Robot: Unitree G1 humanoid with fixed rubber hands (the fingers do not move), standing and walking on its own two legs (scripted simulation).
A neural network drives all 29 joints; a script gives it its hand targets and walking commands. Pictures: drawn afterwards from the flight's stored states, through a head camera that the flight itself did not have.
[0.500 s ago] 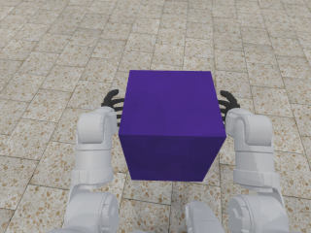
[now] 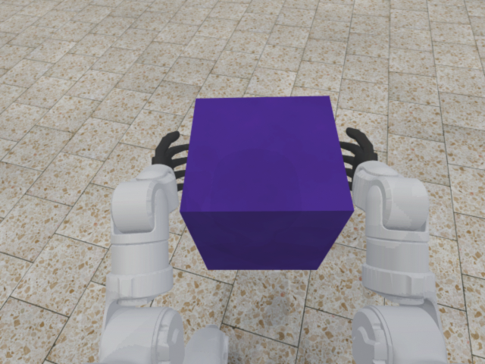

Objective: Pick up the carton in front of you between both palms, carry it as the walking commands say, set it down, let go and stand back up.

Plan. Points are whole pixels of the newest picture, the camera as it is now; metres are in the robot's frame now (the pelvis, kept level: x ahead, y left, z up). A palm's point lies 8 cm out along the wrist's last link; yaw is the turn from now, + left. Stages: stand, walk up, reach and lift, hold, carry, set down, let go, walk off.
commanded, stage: carry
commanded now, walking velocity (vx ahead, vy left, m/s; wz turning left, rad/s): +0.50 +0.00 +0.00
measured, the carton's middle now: (262, 192) +0.38 +0.02 +0.04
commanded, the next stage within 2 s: none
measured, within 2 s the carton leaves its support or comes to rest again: neither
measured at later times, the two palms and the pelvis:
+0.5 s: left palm (190, 89) +0.60 +0.18 +0.08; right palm (336, 94) +0.58 -0.12 +0.09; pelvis +0.32 +0.05 +0.00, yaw -3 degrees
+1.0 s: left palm (221, 11) +0.90 +0.14 +0.10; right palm (337, 11) +0.90 -0.16 +0.09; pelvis +0.63 +0.00 +0.00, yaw -1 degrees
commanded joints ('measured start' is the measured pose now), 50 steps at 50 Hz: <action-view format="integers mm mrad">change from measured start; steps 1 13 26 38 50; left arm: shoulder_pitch -629 -350 20 -10 27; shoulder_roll -1052 -1120 -1019 -1008 -973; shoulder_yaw -708 -741 -844 -796 -807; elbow -54 -145 -411 -309 -378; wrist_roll -440 -331 -307 -326 -335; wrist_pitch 12 18 -2 38 29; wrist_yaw -288 -312 -273 -305 -312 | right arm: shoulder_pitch -539 -292 37 -67 30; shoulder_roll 985 1113 975 969 971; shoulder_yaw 679 755 824 831 840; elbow -18 -125 -397 -339 -372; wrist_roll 339 371 398 395 357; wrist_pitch -2 4 8 55 30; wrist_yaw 195 282 311 303 275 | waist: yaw -20 -88 -86 -48 -49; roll -117 209 173 -63 -110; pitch -452 -489 -315 -388 -265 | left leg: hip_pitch -33 923 749 -53 55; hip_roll -19 362 196 62 41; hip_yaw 75 -458 44 -38 136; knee -174 -630 -707 346 -343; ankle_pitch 123 307 535 -67 263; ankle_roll -11 237 118 17 -18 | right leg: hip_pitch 431 -462 -345 371 292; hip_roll -230 -55 -90 -407 -272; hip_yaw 189 121 -39 426 22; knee -44 880 226 -137 -220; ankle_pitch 635 -233 133 126 248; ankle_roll -68 85 123 -103 -18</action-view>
